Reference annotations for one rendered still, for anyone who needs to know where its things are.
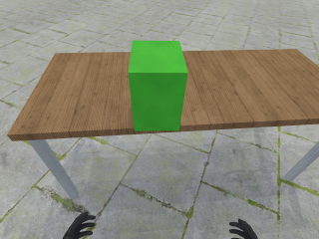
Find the left robot hand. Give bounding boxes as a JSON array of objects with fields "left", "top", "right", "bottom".
[{"left": 62, "top": 211, "right": 96, "bottom": 239}]

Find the right robot hand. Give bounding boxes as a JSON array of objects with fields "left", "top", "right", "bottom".
[{"left": 229, "top": 219, "right": 258, "bottom": 239}]

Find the table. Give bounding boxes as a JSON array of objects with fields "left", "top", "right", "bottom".
[{"left": 7, "top": 49, "right": 319, "bottom": 199}]

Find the carton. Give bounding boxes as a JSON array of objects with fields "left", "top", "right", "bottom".
[{"left": 128, "top": 40, "right": 188, "bottom": 131}]

